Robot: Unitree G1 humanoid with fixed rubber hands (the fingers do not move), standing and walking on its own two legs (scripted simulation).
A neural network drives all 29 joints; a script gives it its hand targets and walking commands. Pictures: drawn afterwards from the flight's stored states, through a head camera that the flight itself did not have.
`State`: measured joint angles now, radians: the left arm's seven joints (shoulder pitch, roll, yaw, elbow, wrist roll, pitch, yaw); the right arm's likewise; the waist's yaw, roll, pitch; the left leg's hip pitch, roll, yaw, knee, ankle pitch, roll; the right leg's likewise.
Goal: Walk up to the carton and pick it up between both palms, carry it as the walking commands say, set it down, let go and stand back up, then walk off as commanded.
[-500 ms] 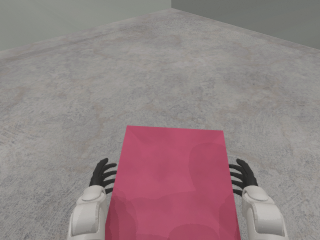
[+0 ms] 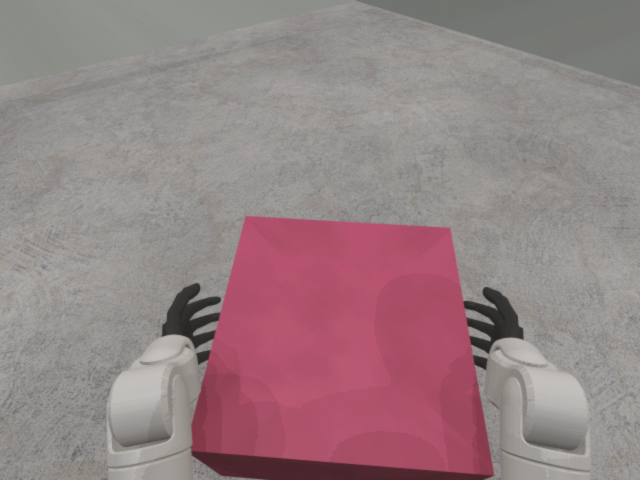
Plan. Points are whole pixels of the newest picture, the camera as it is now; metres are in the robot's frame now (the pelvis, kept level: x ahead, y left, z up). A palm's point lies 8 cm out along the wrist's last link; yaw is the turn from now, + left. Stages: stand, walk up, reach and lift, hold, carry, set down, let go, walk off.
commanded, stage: carry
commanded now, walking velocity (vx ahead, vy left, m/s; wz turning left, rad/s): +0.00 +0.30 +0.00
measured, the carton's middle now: (339, 347) +0.32 +0.01 +0.01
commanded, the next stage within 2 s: none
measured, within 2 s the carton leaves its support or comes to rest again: neither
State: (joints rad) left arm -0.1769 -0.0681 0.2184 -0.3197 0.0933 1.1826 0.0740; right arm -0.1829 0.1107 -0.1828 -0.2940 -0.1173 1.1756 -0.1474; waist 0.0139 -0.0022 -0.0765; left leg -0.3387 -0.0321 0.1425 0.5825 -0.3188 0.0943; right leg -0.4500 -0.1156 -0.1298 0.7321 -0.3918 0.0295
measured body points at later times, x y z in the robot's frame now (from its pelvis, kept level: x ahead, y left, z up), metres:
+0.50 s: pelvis -0.06 +0.14 +0.00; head -0.02 +0.14 +0.45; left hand +0.22 +0.33 +0.07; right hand +0.23 -0.04 +0.07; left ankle -0.01 +0.21 -0.73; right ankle -0.06 +0.04 -0.71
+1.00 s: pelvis -0.13 +0.33 +0.01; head -0.08 +0.35 +0.45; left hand +0.14 +0.53 +0.05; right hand +0.16 +0.16 +0.07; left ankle -0.07 +0.44 -0.73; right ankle -0.13 +0.20 -0.67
